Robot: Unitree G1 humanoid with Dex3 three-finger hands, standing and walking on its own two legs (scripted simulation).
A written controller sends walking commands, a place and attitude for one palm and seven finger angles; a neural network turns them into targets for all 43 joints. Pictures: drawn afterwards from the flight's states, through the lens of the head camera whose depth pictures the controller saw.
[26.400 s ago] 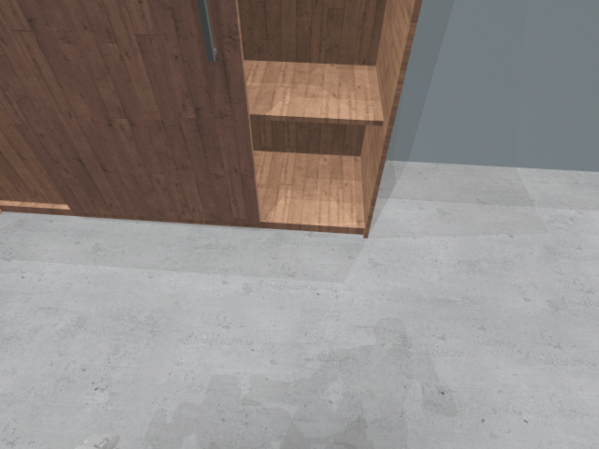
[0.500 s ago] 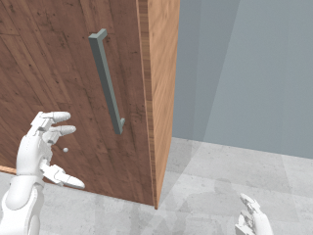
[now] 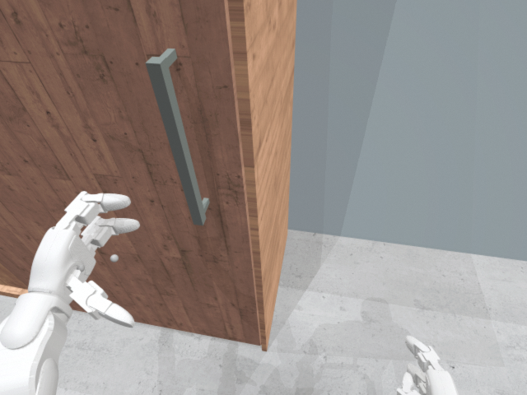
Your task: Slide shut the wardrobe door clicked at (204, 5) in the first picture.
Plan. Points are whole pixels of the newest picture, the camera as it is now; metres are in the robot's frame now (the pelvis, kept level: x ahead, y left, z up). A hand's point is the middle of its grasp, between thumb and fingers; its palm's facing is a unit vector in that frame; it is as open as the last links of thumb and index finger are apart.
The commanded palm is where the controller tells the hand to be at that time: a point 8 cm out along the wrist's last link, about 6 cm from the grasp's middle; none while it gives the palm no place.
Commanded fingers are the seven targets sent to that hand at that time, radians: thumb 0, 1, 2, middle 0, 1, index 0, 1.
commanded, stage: draw the hand back to the body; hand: left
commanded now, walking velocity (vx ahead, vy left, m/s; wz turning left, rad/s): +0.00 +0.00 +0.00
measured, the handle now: (187, 151) +0.42 +0.17 +0.17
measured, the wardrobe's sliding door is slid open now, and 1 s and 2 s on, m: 0.00 0.00 0.00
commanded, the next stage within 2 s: step back with the hand held close in 1.48 s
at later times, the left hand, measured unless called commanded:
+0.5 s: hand (82, 265) +0.22 +0.25 +0.15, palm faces +0.22 -0.95 -0.21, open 14.2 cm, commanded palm +0.18 +0.29 +0.16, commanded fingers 0.00 -0.15 0.39 -0.24 -0.92 -0.24 -0.92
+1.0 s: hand (68, 258) +0.22 +0.26 +0.16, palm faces +0.44 -0.82 -0.38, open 9.7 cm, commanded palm +0.17 +0.30 +0.18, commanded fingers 0.00 0.75 0.83 -0.20 -0.38 -0.20 -0.38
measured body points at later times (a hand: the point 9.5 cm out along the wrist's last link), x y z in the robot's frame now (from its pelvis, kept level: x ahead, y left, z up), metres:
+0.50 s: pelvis +0.01 +0.01 +0.01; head -0.01 +0.00 +0.46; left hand +0.20 +0.30 +0.16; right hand +0.22 -0.20 -0.05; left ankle +0.00 +0.16 -0.73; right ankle +0.03 -0.14 -0.73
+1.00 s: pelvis +0.02 +0.01 +0.01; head +0.00 -0.01 +0.46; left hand +0.19 +0.30 +0.18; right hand +0.19 -0.24 -0.07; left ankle +0.00 +0.16 -0.73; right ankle +0.03 -0.14 -0.73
